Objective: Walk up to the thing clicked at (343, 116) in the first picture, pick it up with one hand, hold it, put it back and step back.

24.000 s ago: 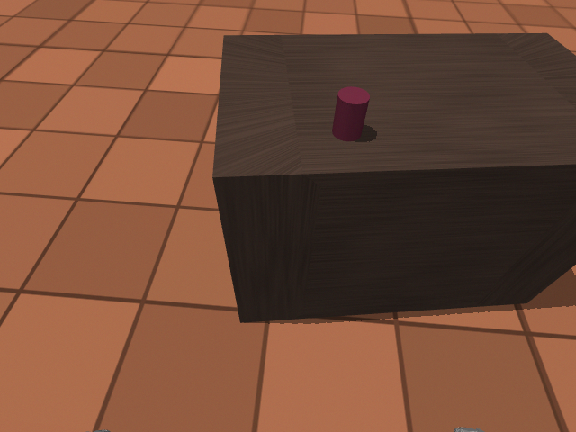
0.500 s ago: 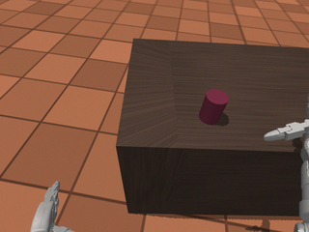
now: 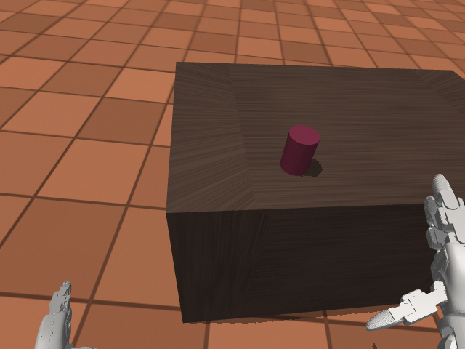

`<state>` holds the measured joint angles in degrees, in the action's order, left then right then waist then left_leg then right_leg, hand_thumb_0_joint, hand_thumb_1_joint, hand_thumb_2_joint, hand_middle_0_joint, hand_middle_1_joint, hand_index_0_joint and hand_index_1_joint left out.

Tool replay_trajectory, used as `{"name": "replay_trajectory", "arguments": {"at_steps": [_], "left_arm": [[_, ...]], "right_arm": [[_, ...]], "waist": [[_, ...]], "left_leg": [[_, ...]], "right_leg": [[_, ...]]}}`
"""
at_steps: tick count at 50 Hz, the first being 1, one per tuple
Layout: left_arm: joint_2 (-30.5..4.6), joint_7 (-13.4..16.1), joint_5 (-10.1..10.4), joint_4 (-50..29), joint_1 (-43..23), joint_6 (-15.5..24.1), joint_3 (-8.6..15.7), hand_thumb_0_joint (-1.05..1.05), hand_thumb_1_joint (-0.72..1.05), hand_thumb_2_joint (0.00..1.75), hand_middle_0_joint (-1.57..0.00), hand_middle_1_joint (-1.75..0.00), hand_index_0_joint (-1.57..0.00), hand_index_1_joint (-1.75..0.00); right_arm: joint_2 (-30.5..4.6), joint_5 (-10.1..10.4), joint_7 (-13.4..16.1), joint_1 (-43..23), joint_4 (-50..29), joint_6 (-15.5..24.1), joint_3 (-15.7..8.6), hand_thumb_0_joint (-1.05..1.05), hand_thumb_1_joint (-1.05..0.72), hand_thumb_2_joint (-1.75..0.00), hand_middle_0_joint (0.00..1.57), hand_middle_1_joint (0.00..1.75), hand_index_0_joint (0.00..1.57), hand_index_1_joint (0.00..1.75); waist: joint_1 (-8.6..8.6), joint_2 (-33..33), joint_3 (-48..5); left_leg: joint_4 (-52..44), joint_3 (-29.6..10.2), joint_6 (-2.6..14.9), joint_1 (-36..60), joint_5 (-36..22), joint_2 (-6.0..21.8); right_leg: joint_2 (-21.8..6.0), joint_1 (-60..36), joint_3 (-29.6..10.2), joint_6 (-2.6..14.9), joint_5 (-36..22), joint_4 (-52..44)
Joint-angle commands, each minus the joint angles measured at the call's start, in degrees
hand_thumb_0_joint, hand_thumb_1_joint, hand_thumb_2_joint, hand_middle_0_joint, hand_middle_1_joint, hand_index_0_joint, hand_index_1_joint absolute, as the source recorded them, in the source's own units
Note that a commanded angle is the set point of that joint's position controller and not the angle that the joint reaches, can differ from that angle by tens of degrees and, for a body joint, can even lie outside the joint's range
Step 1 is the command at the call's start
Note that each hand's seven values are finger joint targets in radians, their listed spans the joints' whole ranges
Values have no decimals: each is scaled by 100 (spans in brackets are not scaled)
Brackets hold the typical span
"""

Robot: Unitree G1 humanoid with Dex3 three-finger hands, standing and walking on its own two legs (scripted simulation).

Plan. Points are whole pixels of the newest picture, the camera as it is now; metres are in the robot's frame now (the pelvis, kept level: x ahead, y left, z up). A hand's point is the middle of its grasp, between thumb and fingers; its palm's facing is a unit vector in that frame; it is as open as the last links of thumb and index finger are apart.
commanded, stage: sink last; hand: right
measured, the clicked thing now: (298, 150) +0.51 -0.20 +0.05
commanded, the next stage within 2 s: home in 0.20 s
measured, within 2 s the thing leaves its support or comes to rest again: neither
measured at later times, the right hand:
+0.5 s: hand (429, 249) +0.20 -0.28 +0.14, palm faces +0.44 +0.80 -0.41, open 17.4 cm
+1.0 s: hand (316, 318) +0.18 -0.18 -0.08, palm faces +0.08 +0.98 -0.18, open 17.3 cm
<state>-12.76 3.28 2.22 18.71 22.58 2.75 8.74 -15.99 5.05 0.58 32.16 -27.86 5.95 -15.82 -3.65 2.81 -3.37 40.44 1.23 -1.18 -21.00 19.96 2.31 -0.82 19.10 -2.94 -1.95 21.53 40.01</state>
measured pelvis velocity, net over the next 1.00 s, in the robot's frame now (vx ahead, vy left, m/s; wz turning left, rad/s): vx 0.01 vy -0.01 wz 0.02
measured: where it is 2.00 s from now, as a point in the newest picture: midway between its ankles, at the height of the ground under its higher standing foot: outside the picture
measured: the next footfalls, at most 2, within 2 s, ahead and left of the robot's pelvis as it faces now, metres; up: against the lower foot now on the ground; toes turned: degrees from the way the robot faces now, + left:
none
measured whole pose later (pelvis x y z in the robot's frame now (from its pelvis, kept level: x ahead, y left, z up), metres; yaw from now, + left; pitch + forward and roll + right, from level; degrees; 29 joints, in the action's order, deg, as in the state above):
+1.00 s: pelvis +0.01 -0.01 -0.01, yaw +1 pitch +5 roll +1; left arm -10.0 3.3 -0.1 28.5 15.2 6.8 -1.0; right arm -9.3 0.6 2.4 24.3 12.7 4.0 -1.9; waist 0.5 -0.3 -1.6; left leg 43.4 0.5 -1.5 -27.1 21.1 1.4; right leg -1.7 25.7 -2.3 -1.7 24.3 45.1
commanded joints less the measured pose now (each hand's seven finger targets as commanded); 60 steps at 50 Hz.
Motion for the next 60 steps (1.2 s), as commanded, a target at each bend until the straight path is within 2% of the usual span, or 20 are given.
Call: {"name": "replay_trajectory", "arguments": {"at_steps": [1, 3, 4, 5, 8, 10, 15, 16, 19, 21, 24, 30, 32, 38, 41, 45, 46, 47, 53, 60], "left_arm": [[-943, 89, 3, -883, -133, 416, 642, 0, -52, 6, -5, -6, -5, -6], [-457, -8, 3, -534, 79, 411, 302, 0, -52, 5, -5, -6, -5, -6], [-574, -21, 2, -840, -144, 463, 344, 0, -52, 5, -5, -6, -5, -6], [-532, -29, -18, -774, -182, 483, 360, 0, -53, 6, -5, -5, -5, -6], [-555, -50, -25, -803, -403, 564, 282, 0, -55, 7, -5, -5, -5, -6], [-736, -9, -52, -708, -565, 607, 500, 0, -55, 7, -5, -5, -4, -6], [-595, 69, -87, -632, -1020, 761, 226, 0, -55, 9, -5, -5, -4, -7], [-743, 111, -92, -668, -849, 773, 384, 0, -47, 17, -11, -13, -11, -15], [-341, 126, -100, -599, -532, 745, -81, 0, -23, 38, -11, -15, -11, -15], [60, 80, -77, -433, -485, 716, -532, 0, -7, 44, -12, -17, -12, -17], [195, 31, -53, -364, -573, 725, -807, 0, 17, 52, -13, -19, -13, -19], [-911, 30, -85, -114, -179, 809, 245, 0, 43, 63, -15, -22, -15, -22], [-837, -17, -97, -183, -271, 816, 164, 0, 56, 71, -17, -24, -16, -24], [17, -18, -114, -441, -1128, 731, -809, 0, 77, 83, -19, -28, -19, -28], [-5, 3, -146, -313, -960, 716, -823, 0, 88, 89, -20, -29, -20, -29], [-529, 59, -175, -347, -582, 632, -414, 0, 90, 90, -20, -30, -20, -30], [-824, 59, -225, 502, -882, 642, -444, 0, 90, 90, -20, -30, -20, -30], [-663, 71, -215, 397, -880, 648, -552, 0, 90, 90, -20, -30, -20, -30], [-535, 144, -195, 417, -1083, 639, -646, 0, 90, 90, -20, -30, -20, -30], [-605, 176, -142, 401, -1153, 609, -601, 0, 90, 90, -20, -30, -20, -30]], "right_arm": [[-1265, 28, 148, -481, -649, 493, -1071, 0, 55, -5, 5, 6, 5, 6], [-1127, 25, 88, -570, -765, 632, -994, 0, 57, -5, 5, 6, 5, 6], [-1351, 22, 103, -378, -569, 688, -1292, 0, 57, -5, 5, 6, 5, 6], [-1160, 27, 76, -555, -709, 749, -1086, 0, 56, -5, 5, 6, 5, 6], [-1221, 31, 74, -803, -468, 886, -1163, 0, 56, -5, 5, 6, 5, 6], [-1335, -10, 122, -789, -387, 952, -1315, 0, 56, -5, 5, 6, 5, 6], [-1627, -61, 224, -1380, -385, 1164, -1533, 0, 52, -6, 5, 6, 5, 6], [-1716, -74, 244, -1401, -260, 1182, -1635, 0, 55, -6, 5, 5, 5, 5], [-1460, -116, 222, -1229, 481, 1207, -1523, 0, 53, -7, 5, 6, 5, 6], [-1259, -119, 167, -1137, 820, 1209, -1297, 0, 55, -6, 5, 5, 5, 5], [-939, -96, 60, -1116, 1100, 1155, -839, 0, 54, -6, 5, 5, 5, 5], [-844, -132, 3, -894, 936, 959, -426, 0, 50, -9, 6, 6, 6, 6], [-732, -175, 21, -840, 992, 858, -211, 0, 51, -8, 6, 6, 6, 6], [-201, -296, 103, -868, 1931, 597, 586, 0, 53, -7, 6, 6, 6, 6], [59, -341, 96, -920, 2448, 508, 1024, 0, 55, -6, 5, 5, 5, 5], [-199, -366, 133, -799, 2979, 290, 918, 0, 53, -7, 6, 6, 6, 6], [-538, -415, 326, -765, 2696, 272, 369, 0, 55, -6, 5, 5, 5, 5], [-282, -453, 326, -784, 2939, 203, 768, 0, 54, -6, 5, 6, 5, 6], [-27, -439, 453, -1328, 3036, -63, 1135, 0, 55, -6, 5, 5, 5, 5], [122, -422, 550, -904, 2962, -380, 1389, 0, 56, -5, 5, 5, 5, 5]], "waist": [[243, -325, 374], [88, -143, 513], [0, -325, 408], [48, -330, 322], [3, -388, 375], [-52, -325, 39], [-92, -415, -113], [-6, -415, -302], [-35, -576, -166], [-93, -479, 60], [-36, -286, 341], [309, 234, -260], [261, 117, -330], [179, -253, -339], [292, -17, -411], [364, 75, -775], [155, 330, -834], [336, 241, -728], [499, 35, -612], [459, -371, -609]], "left_leg": [[-910, 208, 12, -207, 117, -131], [-931, 178, 31, -233, 340, -93], [-940, 163, 28, -126, 378, -78], [-989, 114, 26, -128, 386, -60], [-1007, 64, 31, -199, 574, -52], [-936, 32, 40, -47, 291, -22], [-978, -35, 32, 88, 560, -8], [-974, -53, 27, 136, 439, -9], [-948, 30, 10, 250, 26, -49], [-934, 56, 15, 256, -150, -47], [-1020, 63, 16, 104, 84, -68], [-593, 292, 96, 123, -1049, -189], [-506, 359, 107, 174, -1224, -220], [-422, 317, 105, 147, -965, -225], [-356, 271, 115, 34, -865, -215], [-234, 240, 100, 68, -1285, -194], [-89, 242, 149, 111, -1292, -260], [-108, 203, 139, 61, -1280, -254], [-2, 169, 100, -282, -1086, -236], [72, 222, 66, -336, -1191, -275]], "right_leg": [[185, 448, 427, 277, 0, -794], [226, 578, 458, 250, 132, -755], [235, 615, 456, 247, 90, -720], [250, 534, 477, 236, 25, -678], [228, 577, 461, 215, 98, -674], [244, 461, 467, 198, -149, -584], [202, 496, 399, 197, -19, -589], [197, 391, 403, 201, -97, -596], [186, 377, 407, 207, -402, -602], [205, 430, 457, 196, -541, -627], [199, 485, 501, 189, -333, -799], [102, -56, 385, 103, -1298, -837], [50, -104, 286, 78, -1735, -783], [1, 324, 254, 117, -1386, -634], [14, 445, 318, 99, -1197, -578], [66, 348, 414, 104, -1507, -359], [55, 420, 332, 69, -1555, -203], [62, 440, 382, 97, -1469, -135], [67, 781, 403, 183, -999, 102], [37, 794, 375, 199, -1169, 241]]}}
